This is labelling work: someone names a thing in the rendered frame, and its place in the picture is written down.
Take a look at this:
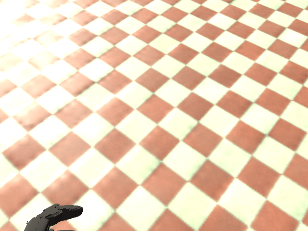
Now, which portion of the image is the left robot hand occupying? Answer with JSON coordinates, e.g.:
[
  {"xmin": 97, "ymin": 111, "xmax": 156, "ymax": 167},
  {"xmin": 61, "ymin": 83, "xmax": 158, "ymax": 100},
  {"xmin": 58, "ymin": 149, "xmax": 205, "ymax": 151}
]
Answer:
[{"xmin": 24, "ymin": 203, "xmax": 83, "ymax": 231}]

